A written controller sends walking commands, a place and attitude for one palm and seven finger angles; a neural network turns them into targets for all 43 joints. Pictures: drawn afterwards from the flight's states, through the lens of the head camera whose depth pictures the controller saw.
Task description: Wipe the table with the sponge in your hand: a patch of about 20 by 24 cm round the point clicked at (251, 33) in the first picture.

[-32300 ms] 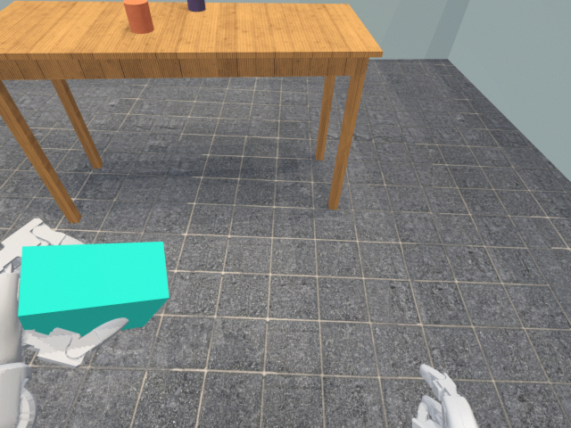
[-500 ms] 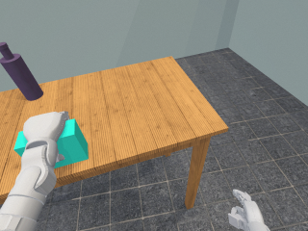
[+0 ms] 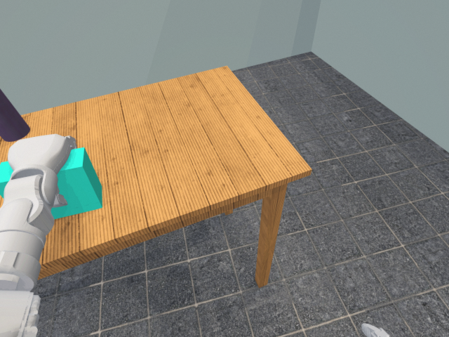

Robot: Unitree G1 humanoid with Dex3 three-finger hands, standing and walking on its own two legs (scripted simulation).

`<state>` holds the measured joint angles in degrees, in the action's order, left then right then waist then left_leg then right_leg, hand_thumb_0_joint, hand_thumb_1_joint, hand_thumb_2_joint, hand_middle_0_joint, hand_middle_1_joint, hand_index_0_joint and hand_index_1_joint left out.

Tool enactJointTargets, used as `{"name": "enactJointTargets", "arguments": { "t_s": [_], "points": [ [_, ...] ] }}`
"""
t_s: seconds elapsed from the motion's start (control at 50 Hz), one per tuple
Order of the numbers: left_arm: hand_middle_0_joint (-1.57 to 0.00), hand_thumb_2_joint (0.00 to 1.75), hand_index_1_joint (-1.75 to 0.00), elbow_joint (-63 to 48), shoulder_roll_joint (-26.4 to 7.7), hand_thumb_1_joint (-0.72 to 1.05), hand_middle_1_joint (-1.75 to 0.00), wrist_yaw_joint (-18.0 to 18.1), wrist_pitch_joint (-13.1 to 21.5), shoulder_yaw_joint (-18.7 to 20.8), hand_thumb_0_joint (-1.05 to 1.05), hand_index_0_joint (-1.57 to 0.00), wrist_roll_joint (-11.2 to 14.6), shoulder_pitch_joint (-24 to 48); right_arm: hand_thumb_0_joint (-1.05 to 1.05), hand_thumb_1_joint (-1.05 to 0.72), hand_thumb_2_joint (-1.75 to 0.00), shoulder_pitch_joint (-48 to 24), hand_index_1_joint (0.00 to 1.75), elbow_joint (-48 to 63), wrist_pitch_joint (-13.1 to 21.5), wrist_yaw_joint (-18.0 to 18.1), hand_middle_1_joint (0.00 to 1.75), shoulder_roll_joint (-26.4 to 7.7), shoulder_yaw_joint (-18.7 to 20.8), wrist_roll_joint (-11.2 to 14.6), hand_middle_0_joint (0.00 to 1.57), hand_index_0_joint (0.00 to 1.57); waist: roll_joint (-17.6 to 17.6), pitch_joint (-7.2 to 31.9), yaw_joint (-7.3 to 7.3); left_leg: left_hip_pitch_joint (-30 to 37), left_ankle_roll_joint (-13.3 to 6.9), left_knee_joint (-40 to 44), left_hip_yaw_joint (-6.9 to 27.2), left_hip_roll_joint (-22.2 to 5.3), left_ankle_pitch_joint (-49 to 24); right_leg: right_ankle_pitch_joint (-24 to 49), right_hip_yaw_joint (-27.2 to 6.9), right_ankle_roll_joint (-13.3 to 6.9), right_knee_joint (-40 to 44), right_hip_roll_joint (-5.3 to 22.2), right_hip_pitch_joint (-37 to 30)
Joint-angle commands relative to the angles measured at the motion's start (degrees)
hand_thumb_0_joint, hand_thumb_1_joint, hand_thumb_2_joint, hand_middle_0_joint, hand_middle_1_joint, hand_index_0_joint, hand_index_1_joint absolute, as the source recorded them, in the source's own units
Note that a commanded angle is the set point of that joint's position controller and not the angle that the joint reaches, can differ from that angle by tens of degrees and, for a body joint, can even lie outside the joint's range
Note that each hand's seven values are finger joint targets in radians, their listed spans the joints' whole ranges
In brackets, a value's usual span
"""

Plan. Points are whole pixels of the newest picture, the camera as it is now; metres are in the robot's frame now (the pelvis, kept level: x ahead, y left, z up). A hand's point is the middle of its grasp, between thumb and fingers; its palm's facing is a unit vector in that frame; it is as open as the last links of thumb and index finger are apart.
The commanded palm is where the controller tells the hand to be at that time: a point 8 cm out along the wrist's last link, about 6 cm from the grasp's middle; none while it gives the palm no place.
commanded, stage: wipe forward along the first lane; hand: left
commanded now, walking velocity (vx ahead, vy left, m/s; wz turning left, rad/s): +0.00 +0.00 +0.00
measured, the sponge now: (59, 193) +0.34 +0.36 +0.06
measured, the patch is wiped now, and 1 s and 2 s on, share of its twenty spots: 0.20 0.55 0.65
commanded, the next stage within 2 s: slide across to the middle lane in 0.82 s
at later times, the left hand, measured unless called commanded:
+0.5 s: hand (51, 154) +0.41 +0.39 +0.10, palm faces -0.10 +0.05 -0.99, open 9.8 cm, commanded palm +0.39 +0.40 +0.14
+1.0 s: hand (48, 141) +0.44 +0.42 +0.10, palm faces -0.11 +0.06 -0.99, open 9.8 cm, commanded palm +0.43 +0.40 +0.14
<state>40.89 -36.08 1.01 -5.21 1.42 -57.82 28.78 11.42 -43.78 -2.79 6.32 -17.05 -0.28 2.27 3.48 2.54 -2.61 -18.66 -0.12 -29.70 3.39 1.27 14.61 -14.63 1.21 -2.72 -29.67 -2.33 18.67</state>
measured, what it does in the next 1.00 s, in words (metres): shifts its weight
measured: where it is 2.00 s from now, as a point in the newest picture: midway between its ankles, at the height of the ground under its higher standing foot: outside the picture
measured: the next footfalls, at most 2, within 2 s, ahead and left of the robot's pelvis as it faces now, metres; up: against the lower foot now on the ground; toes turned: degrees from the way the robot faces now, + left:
none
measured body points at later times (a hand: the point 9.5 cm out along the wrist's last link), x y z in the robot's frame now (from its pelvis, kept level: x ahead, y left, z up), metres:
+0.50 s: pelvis +0.01 +0.02 +0.00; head +0.05 +0.00 +0.45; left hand +0.41 +0.38 +0.16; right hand +0.08 -0.27 -0.13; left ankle +0.01 +0.13 -0.73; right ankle +0.01 -0.09 -0.74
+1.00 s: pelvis +0.02 +0.05 -0.01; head +0.08 +0.05 +0.44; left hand +0.44 +0.41 +0.16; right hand +0.07 -0.23 -0.13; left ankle +0.01 +0.13 -0.74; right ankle +0.01 -0.09 -0.73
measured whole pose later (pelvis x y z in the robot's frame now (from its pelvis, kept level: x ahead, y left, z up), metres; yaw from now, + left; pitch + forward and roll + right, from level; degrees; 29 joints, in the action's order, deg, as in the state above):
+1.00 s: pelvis +0.02 +0.05 -0.01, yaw -2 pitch +11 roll -2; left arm 62.1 -43.1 4.9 0.6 3.0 -63.0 47.0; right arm 18.1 -43.4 -4.1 3.8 -15.9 0.8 2.3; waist 1.8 5.2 1.2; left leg -28.3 -3.3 -34.9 1.4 2.6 17.8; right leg -15.5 -0.7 0.4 -30.9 -1.1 26.7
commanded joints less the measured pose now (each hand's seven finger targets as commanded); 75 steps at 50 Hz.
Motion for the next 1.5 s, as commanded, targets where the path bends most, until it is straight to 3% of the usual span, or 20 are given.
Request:
{"name": "enactJointTargets", "arguments": {
  "t_s": [0.0, 0.18, 0.22, 0.28, 0.32, 0.58, 0.62, 0.7, 0.9, 0.94, 0.98, 1.02, 1.12, 1.18, 1.22, 1.28, 1.3, 1.38, 1.46, 1.48],
  "points": [
    [-1.2, 1.3, -1.6, 1.2, -17.67, 0.1, -1.6, 3.28, 0.98, 4.31, 0.0, -1.2, -3.11, 19.3, 0.0, -0.9, -0.9, -2.69, 0.3, 6.48, 2.14, 0.5, 0.3, -7.51, 2.42, 0.32, 0.2, 0.2, -5.79, 8.82, 1.41, -4.87, -2.73, 3.56, -4.12, 2.81, -1.02, 2.9, -3.3, 0.86, 6.03, 0.93, -6.89],
    [-1.2, 1.3, -1.6, 7.48, -22.38, 0.1, -1.6, 5.04, 3.1, 6.99, 0.0, -1.2, -2.94, 22.64, 0.0, -0.9, -0.9, 0.31, 0.3, 5.12, 1.83, -0.15, 0.3, -8.18, 3.23, 0.72, 0.2, 0.2, -4.94, 13.24, 1.66, -6.64, -3.04, 2.51, -4.2, 2.57, -2.61, 7.34, -4.19, 0.92, 5.07, 0.98, -8.95],
    [-1.2, 1.3, -1.6, 10.74, -21.74, 0.1, -1.6, 5.3, 3.05, 5.64, 0.0, -1.2, -3.54, 23.85, 0.0, -0.9, -0.9, 1.18, 0.3, 4.66, 1.77, -0.25, 0.3, -8.25, 3.1, 0.95, 0.2, 0.2, -5.52, 10.41, 2.9, -7.96, -3.02, 2.57, -4.18, 2.43, -1.34, 5.91, -3.51, 1.11, 5.05, 0.84, -6.68],
    [-1.2, 1.3, -1.6, 10.74, -24.38, 0.1, -1.6, 5.59, 3.67, 8.03, 0.0, -1.2, -4.31, 23.14, 0.0, -0.9, -0.9, 1.95, 0.3, 4.6, 1.59, -0.58, 0.3, -8.56, 3.57, 0.73, 0.2, 0.2, -3.77, 13.98, 1.63, -6.81, -3.02, 2.13, -4.26, 2.45, -4.38, 9.55, -3.9, 0.66, 4.48, 0.73, -8.49],
    [-1.2, 1.3, -1.6, 12.15, -22.99, 0.1, -1.6, 5.91, 3.56, 6.26, 0.0, -1.2, -4.35, 24.69, 0.0, -0.9, -0.9, 2.55, 0.3, 4.52, 1.46, -0.6, 0.3, -8.45, 3.45, 0.96, 0.2, 0.2, -4.88, 11.99, 3.14, -7.46, -3.09, 1.87, -4.45, 2.34, -3.7, 9.28, -3.35, 1.03, 4.4, 0.69, -7.08],
    [-1.2, 1.3, -1.6, 14.79, -26.47, 0.1, -1.6, 5.83, 3.84, 7.3, 0.0, -1.2, -6.09, 29.57, 0.0, -0.9, -0.9, 5.11, 0.3, 4.41, 0.64, -0.95, 0.3, -9.37, 3.75, 0.66, 0.2, 0.2, -1.94, 14.57, 3.05, -4.89, -2.69, 1.59, -3.53, 1.72, -9.17, 12.09, -2.04, -0.12, 3.38, -0.08, -4.7],
    [-1.2, 1.3, -1.6, 16.66, -23.87, 0.1, -1.6, 5.84, 3.58, 4.55, 0.0, -1.2, -6.78, 30.81, 0.0, -0.9, -0.9, 5.82, 0.3, 4.28, 0.49, -1.02, 0.3, -9.26, 3.67, 0.77, 0.2, 0.2, -1.98, 12.66, 4.39, -4.93, -2.49, 1.27, -3.21, 1.55, -8.36, 10.39, -1.32, -0.08, 2.83, -0.31, -1.9],
    [-1.2, 1.3, -1.6, 15.92, -23.93, 0.1, -1.6, 5.66, 3.81, 3.94, 0.0, -1.2, -7.01, 34.31, 0.0, -0.9, -0.9, 7.41, 0.3, 4.39, 0.4, -1.02, 0.3, -9.23, 3.82, 0.49, 0.2, 0.2, -0.69, 15.63, 4.71, -2.46, -2.25, 0.52, -2.71, 1.0, -11.54, 11.62, -1.04, -0.35, 2.01, -0.55, -1.03],
    [-1.2, 1.3, -1.6, 17.23, -23.28, 0.1, -1.6, 5.81, 4.64, 4.66, 0.0, -1.2, -7.21, 33.01, 0.0, -0.9, -0.9, 10.29, 0.3, 4.24, -0.3, -1.72, 0.3, -9.48, 4.31, -0.05, 0.2, 0.2, -0.68, 17.44, 4.01, -0.49, -1.05, -1.3, -1.28, 0.02, -18.96, 12.88, -0.1, -0.81, 0.21, -1.23, 1.82],
    [-1.2, 1.3, -1.6, 13.6, -19.04, 0.1, -1.6, 6.19, 4.83, 1.18, 0.0, -1.2, -6.39, 36.76, 0.0, -0.9, -0.9, 9.74, 0.3, 4.6, 0.0, -1.92, 0.3, -8.94, 4.34, 0.17, 0.2, 0.2, 0.91, 16.68, 5.13, 0.86, -0.86, -1.11, -0.82, -0.3, -17.37, 10.72, 0.14, -0.74, 0.53, -1.19, 3.83],
    [-1.2, 1.3, -1.6, 10.54, -20.01, 0.1, -1.6, 6.46, 5.09, 2.46, 0.0, -1.2, -6.01, 37.85, 0.0, -0.9, -0.9, 9.84, 0.3, 4.65, 0.22, -1.86, 0.3, -8.75, 4.43, 0.0, 0.2, 0.2, 2.48, 19.98, 4.14, 3.62, -0.37, -0.96, 0.16, -0.69, -21.86, 11.38, 0.09, -1.11, 0.56, -1.26, 3.14],
    [-1.2, 1.3, -1.6, 11.07, -16.01, 0.1, -1.6, 6.7, 4.38, 0.1, 0.0, -1.2, -4.49, 37.98, 0.0, -0.9, -0.9, 9.89, 0.3, 4.09, 0.4, -2.09, 0.3, -8.31, 4.6, 0.06, 0.2, 0.2, 1.33, 18.75, 4.94, 4.51, -0.41, -1.23, 0.29, -0.77, -21.1, 10.26, 0.24, -0.69, 0.77, -1.2, 4.02],
    [-1.2, 1.3, -1.6, 9.35, -12.76, 0.1, -1.6, 5.93, 2.91, -3.14, 0.0, -1.2, -1.89, 43.61, 0.0, -0.9, -0.9, 8.38, 0.3, 3.07, 1.2, -1.76, 0.3, -8.05, 4.0, 0.39, 0.2, 0.2, 2.39, 16.88, 6.28, 5.9, -0.38, 0.97, 1.18, -0.75, -15.62, 7.27, 0.33, -0.62, 2.16, -0.9, 4.5],
    [-1.2, 1.3, -1.6, 7.9, -14.64, 0.1, -1.6, 5.39, 2.31, -2.27, 0.0, -1.2, -2.17, 46.77, 0.0, -0.9, -0.9, 7.77, 0.3, 2.84, 1.67, -1.34, 0.3, -8.06, 3.53, 0.3, 0.2, 0.2, 3.24, 18.32, 5.65, 6.13, -0.28, 2.42, 1.38, -0.48, -14.22, 7.23, 0.14, -0.99, 3.03, -0.77, 2.81],
    [-1.2, 1.3, -1.6, 6.86, -12.47, 0.1, -1.6, 5.23, 2.1, -3.99, 0.0, -1.2, -2.4, 47.76, 0.0, -0.9, -0.9, 8.09, 0.3, 2.72, 1.94, -1.52, 0.3, -7.61, 3.6, 0.09, 0.2, 0.2, 3.9, 19.64, 6.05, 8.0, -0.11, 1.52, 1.07, -0.41, -17.17, 8.47, 0.31, -0.82, 2.73, -0.76, 2.49],
    [-1.2, 1.3, -1.6, 6.53, -16.38, 0.1, -1.6, 5.46, 1.87, -0.18, 0.0, -1.2, -2.76, 46.59, 0.0, -0.9, -0.9, 7.28, 0.3, 3.25, 1.64, -1.65, 0.3, -7.83, 3.24, -0.07, 0.2, 0.2, 3.67, 20.8, 4.19, 6.86, 0.14, 2.08, 0.64, -0.16, -20.27, 10.75, 0.22, -1.17, 3.11, -0.77, -0.74],
    [-1.2, 1.3, -1.6, 7.54, -14.34, 0.1, -1.6, 5.87, 1.59, -1.87, 0.0, -1.2, -3.18, 46.89, 0.0, -0.9, -0.9, 7.15, 0.3, 3.34, 1.6, -1.82, 0.3, -7.4, 3.18, 0.02, 0.2, 0.2, 2.7, 19.52, 5.11, 6.55, -0.14, 1.71, 0.41, -0.1, -19.86, 10.37, 0.34, -0.85, 2.8, -0.78, -0.17],
    [-1.2, 1.3, -1.6, 8.88, -17.54, 0.1, -1.6, 8.04, -0.24, 2.06, 0.0, -1.2, -3.22, 45.77, 0.0, -0.9, -0.9, 6.22, 0.3, 3.41, 1.29, -2.41, 0.3, -7.68, 3.07, -0.18, 0.2, 0.2, 1.76, 22.07, 3.39, 4.84, -0.25, 2.19, -0.84, 0.22, -21.39, 14.06, -0.04, -0.92, 2.75, -0.63, -4.28],
    [-1.2, 1.3, -1.6, 12.24, -16.33, 0.1, -1.6, 9.12, -2.95, 0.43, 0.0, -1.2, -4.46, 46.03, 0.0, -0.9, -0.9, 5.72, 0.3, 3.07, 1.1, -2.88, 0.3, -7.44, 3.02, -0.05, 0.2, 0.2, 0.27, 20.84, 4.68, 3.07, -1.12, 1.88, -2.08, 0.51, -19.91, 15.78, -0.32, -0.4, 2.61, -0.44, -5.28],
    [-1.2, 1.3, -1.6, 11.03, -16.37, 0.1, -1.6, 8.73, -3.07, 0.96, 0.0, -1.2, -4.01, 45.96, 0.0, -0.9, -0.9, 5.45, 0.3, 3.29, 1.19, -2.91, 0.3, -7.4, 3.04, -0.07, 0.2, 0.2, 0.67, 22.49, 4.04, 3.79, -1.12, 2.06, -2.07, 0.44, -22.16, 17.65, -0.46, -0.49, 2.88, -0.44, -6.66]
  ]
}}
